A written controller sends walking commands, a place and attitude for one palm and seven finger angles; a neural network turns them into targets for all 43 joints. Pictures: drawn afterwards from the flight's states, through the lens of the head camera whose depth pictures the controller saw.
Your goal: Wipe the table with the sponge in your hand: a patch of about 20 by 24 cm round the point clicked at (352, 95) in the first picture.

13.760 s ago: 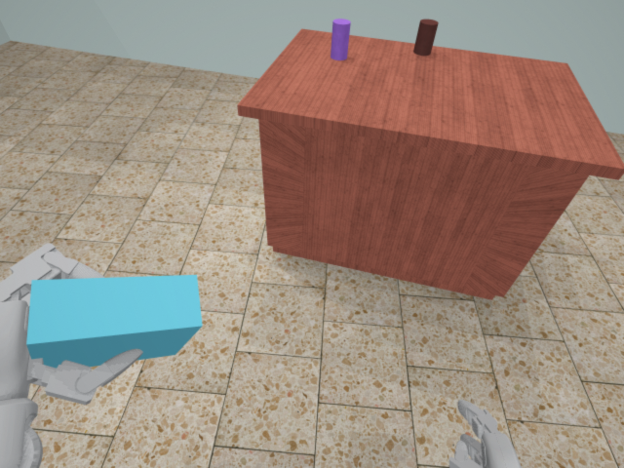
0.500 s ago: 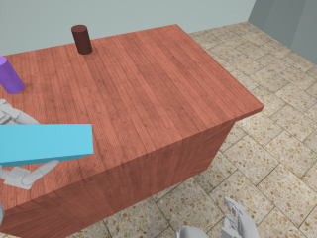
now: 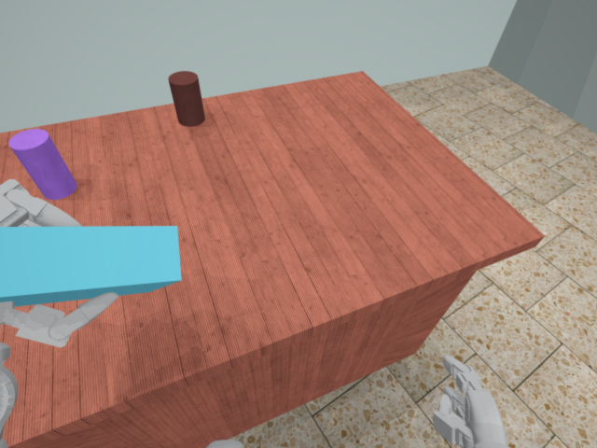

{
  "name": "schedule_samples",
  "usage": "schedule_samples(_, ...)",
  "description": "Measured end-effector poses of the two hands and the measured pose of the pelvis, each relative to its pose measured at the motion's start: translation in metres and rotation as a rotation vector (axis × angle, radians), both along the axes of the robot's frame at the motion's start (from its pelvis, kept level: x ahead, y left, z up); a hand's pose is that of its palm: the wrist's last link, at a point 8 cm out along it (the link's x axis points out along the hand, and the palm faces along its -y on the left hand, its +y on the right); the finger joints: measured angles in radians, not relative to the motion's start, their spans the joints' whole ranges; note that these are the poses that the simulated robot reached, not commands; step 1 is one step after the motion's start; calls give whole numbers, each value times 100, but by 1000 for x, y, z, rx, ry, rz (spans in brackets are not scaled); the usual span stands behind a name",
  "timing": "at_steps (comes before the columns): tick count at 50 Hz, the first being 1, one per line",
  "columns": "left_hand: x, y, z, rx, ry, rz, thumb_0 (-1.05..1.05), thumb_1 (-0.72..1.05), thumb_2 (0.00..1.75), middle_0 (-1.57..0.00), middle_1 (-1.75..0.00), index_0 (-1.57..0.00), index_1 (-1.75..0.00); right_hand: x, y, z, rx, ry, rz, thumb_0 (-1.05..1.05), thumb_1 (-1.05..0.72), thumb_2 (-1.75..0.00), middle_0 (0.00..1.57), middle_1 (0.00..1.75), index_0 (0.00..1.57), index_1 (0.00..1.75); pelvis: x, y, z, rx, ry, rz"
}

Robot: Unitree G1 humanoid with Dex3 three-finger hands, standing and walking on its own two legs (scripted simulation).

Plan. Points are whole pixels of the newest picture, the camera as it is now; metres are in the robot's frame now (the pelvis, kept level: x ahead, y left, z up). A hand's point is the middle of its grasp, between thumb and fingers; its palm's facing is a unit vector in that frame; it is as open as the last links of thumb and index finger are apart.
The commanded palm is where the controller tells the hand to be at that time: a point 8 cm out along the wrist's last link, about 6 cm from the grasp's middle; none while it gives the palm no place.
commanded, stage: come to a stop and stand still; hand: left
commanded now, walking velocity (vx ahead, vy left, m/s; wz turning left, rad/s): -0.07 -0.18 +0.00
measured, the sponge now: (117, 265) +0.25 +0.20 +0.17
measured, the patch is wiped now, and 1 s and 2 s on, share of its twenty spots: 0.00 0.00 0.00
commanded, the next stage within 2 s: look again from close up in 1.08 s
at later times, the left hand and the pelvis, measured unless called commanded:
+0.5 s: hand (12, 216) +0.27 +0.30 +0.21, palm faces +0.44 -0.78 -0.45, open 9.7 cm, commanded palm +0.18 +0.30 +0.20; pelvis +0.02 +0.03 +0.02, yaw -1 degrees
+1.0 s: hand out of the picture +0.23 +0.31 +0.19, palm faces +0.41 -0.84 -0.35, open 9.7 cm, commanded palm +0.17 +0.34 +0.20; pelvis +0.01 +0.06 +0.02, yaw +0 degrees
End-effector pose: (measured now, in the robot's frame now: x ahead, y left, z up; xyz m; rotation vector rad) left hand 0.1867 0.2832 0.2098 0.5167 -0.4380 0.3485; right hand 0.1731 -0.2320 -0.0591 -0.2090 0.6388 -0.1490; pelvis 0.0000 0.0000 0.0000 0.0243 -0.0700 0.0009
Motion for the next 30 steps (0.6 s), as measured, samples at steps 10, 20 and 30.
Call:
schedule_samples(10, 0, 5, -17, -97, 156, 4, -1, -46, 101, -78, -136, -79, -135, 11, 44, 4, 63, 47, 93, 1, -90, -90, 20, 30, 20, 30, 15, 8, 15, -46, 36, -3)
schedule_samples(20, 24, 23, -3, -11, 169, 26, -1, -46, 101, -78, -136, -79, -135, 22, 34, 11, 6, 60, 76, 1, -90, -90, 20, 30, 20, 30, 21, 15, 21, -53, 53, -6)
schedule_samples(30, 36, 41, -13, -60, 164, -40, -1, -46, 101, -78, -136, -79, -135, 11, 27, 24, -16, 3, -4, 1, -90, -90, 20, 30, 20, 30, 21, 43, 21, -38, 49, -36)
